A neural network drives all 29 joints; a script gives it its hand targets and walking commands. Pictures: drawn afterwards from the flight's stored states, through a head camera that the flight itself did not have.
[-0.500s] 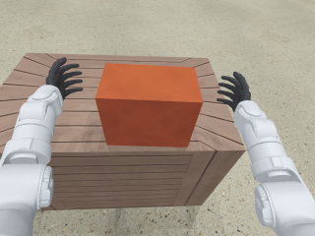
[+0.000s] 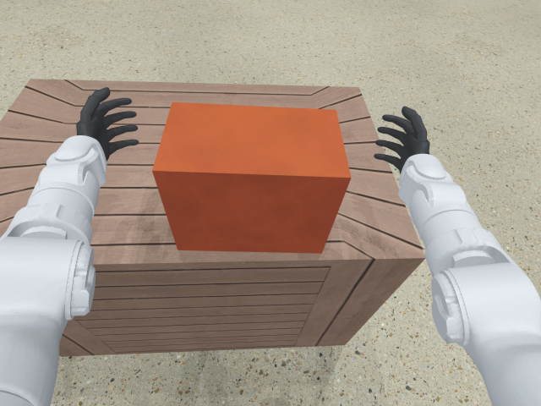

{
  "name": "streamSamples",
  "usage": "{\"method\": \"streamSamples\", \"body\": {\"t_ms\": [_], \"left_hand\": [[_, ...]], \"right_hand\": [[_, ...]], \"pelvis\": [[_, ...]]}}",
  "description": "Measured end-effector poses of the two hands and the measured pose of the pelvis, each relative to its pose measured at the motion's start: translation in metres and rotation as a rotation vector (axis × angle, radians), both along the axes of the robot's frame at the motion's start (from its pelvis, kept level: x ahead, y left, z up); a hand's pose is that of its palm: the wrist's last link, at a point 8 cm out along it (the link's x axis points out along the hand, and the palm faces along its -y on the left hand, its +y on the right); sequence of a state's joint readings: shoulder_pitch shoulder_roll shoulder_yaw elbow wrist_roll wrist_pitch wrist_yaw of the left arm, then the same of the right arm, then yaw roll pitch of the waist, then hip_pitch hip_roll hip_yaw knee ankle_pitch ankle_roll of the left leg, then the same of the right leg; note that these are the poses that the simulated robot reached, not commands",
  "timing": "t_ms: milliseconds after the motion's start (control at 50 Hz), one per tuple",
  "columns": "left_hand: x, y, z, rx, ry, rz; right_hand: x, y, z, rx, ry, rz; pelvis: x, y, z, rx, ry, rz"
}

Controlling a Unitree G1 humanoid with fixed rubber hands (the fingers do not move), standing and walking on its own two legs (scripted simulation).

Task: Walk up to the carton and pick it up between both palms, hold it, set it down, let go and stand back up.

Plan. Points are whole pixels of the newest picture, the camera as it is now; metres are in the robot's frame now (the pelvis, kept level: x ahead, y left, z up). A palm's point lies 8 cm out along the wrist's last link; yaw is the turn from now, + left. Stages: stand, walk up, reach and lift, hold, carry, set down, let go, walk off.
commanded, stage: reach and lift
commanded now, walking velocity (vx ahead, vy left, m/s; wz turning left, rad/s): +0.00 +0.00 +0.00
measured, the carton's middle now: (252, 183) +0.49 +0.04 +0.01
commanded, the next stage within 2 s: none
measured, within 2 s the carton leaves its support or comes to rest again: neither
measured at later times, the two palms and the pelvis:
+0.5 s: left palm (127, 180) +0.45 +0.25 +0.04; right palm (393, 184) +0.45 -0.20 +0.06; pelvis +0.00 +0.00 -0.01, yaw -1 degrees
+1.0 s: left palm (137, 187) +0.44 +0.23 +0.04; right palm (366, 197) +0.43 -0.16 +0.05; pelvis -0.01 +0.01 -0.01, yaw -2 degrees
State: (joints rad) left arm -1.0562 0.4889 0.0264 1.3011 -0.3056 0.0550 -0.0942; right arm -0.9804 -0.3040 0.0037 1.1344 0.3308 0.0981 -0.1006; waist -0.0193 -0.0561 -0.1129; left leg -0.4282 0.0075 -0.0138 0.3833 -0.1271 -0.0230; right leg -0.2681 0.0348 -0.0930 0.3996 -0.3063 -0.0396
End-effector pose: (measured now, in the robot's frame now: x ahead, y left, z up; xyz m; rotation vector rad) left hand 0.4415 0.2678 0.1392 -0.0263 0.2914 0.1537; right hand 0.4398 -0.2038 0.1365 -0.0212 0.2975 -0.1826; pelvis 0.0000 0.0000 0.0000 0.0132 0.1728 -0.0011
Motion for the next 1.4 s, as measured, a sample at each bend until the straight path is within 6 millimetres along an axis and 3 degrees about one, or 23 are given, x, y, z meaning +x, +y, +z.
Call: {"method": "streamSamples", "body": {"t_ms": [200,360,600,760,860,1020,1400], "left_hand": [[-0.006,-0.014,-0.067,0.003,0.034,-0.025],[-0.002,-0.017,-0.095,0.009,0.026,-0.028],[0.012,-0.020,-0.098,0.040,-0.003,-0.049],[0.010,-0.036,-0.097,0.042,-0.034,-0.097],[0.005,-0.036,-0.099,0.028,-0.033,-0.087],[-0.001,-0.036,-0.098,0.032,-0.042,-0.089],[-0.015,-0.037,-0.093,0.013,-0.037,-0.056]], "right_hand": [[0.005,-0.004,-0.034,-0.045,-0.006,0.021],[0.006,-0.004,-0.068,-0.084,0.015,0.051],[0.013,-0.001,-0.078,-0.103,-0.013,0.067],[0.004,-0.004,-0.088,-0.094,-0.002,0.067],[0.000,0.009,-0.088,-0.078,-0.009,0.083],[-0.008,0.049,-0.089,-0.062,-0.012,0.138],[-0.025,0.051,-0.082,-0.060,0.013,0.077]], "pelvis": [[-0.003,-0.002,-0.002,-0.008,0.103,-0.007],[-0.002,-0.001,-0.005,-0.012,0.191,-0.010],[0.002,0.000,-0.008,-0.014,0.263,-0.014],[-0.004,-0.001,-0.010,-0.012,0.273,-0.017],[-0.008,0.001,-0.010,-0.014,0.268,-0.018],[-0.014,0.008,-0.009,-0.022,0.259,-0.019],[-0.029,0.016,-0.011,-0.028,0.239,-0.019]]}}
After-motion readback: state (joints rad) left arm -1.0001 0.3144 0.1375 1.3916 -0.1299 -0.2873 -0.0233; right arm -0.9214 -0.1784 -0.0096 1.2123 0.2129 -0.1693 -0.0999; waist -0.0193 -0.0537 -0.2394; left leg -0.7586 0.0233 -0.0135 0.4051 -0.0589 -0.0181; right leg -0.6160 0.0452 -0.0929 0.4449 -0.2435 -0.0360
